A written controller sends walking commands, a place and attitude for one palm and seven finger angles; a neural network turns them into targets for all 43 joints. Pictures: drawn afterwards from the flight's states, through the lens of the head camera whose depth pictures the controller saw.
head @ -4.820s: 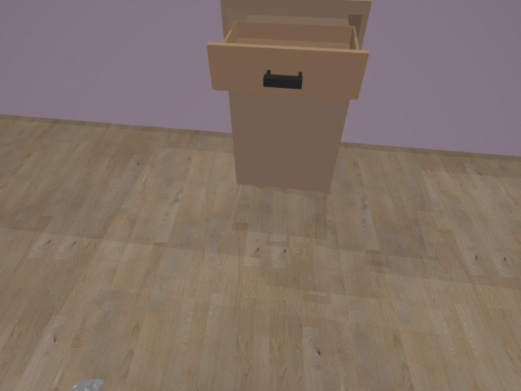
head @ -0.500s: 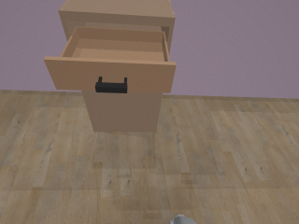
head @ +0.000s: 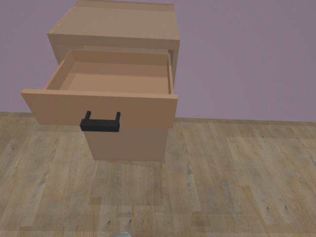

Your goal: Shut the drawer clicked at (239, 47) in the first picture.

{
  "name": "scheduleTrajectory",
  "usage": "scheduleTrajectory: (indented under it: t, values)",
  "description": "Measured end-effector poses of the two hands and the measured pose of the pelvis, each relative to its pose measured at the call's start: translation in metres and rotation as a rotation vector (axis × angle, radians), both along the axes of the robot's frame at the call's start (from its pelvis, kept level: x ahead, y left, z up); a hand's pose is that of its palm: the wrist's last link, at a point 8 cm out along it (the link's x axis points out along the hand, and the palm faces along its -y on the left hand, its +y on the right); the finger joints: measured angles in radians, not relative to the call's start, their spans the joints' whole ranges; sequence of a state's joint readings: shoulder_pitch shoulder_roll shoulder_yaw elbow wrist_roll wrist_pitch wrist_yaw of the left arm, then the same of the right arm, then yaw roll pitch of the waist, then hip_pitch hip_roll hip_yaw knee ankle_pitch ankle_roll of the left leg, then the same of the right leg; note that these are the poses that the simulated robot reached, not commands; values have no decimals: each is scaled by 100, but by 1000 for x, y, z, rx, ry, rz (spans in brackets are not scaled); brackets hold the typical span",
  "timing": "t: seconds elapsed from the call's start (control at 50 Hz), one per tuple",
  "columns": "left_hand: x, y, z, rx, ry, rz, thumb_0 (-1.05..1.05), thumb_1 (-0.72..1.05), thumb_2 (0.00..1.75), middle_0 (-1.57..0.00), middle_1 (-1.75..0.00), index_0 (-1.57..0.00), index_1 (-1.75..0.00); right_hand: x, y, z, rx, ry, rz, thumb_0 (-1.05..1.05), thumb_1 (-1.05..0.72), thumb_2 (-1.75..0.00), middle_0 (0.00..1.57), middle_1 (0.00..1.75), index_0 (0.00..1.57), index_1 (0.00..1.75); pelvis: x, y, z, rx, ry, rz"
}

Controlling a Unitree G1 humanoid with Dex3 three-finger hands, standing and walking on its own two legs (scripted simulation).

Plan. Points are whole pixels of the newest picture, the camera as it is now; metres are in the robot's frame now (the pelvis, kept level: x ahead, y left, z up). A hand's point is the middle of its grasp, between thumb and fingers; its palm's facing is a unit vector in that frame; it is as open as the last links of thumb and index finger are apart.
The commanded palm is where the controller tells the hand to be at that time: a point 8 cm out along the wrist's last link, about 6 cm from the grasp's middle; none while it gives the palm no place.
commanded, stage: take the last steps up to it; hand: left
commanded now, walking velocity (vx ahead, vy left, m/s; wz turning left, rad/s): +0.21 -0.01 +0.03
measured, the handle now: (102, 120) +0.43 +0.21 +0.03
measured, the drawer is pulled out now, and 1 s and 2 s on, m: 0.30 0.30 0.30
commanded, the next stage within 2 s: come to a stop and stand still in 0.24 s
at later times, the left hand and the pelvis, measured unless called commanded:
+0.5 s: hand out of the picture +0.16 +0.20 -0.18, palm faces +0.01 -0.98 -0.19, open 7.3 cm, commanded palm none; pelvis +0.11 +0.02 +0.00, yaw -1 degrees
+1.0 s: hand out of the picture +0.12 +0.22 -0.18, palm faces +0.06 -0.98 -0.20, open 7.4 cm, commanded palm none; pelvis +0.07 +0.03 -0.01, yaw -1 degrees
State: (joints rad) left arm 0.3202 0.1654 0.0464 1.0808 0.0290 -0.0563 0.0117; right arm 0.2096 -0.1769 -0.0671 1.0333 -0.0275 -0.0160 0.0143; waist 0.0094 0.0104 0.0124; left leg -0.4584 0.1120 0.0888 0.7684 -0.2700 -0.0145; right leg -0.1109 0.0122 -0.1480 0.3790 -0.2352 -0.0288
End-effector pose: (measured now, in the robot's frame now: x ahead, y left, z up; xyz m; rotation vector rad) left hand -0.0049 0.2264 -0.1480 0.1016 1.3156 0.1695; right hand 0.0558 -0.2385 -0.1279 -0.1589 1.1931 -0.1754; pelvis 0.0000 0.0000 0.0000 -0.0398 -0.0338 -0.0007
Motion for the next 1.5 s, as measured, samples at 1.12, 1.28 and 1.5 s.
scheduleTrajectory:
  t: [1.12, 1.28, 1.5]
  values:
    - [75, 41, -1, 44, 53, 1, 1, 91, 90, -20, -30, -20, -30, 48, 43, -10, -1, 84, -5, 1, -93, -90, 20, 30, 20, 30, 64, 32, -2, 59, 16, -20]
    - [25, 22, 8, 29, 163, -34, 1, 91, 90, -20, -30, -20, -30, 21, 41, -19, 39, 99, -50, 0, -94, -90, 20, 30, 20, 30, 48, 30, 2, 52, 3, -35]
    - [24, 6, 2, -16, 123, -42, 1, 91, 90, -20, -30, -20, -30, -56, 55, -17, 67, 263, -78, 0, -91, -90, 20, 30, 20, 30, 33, 27, 3, 48, 2, -35]
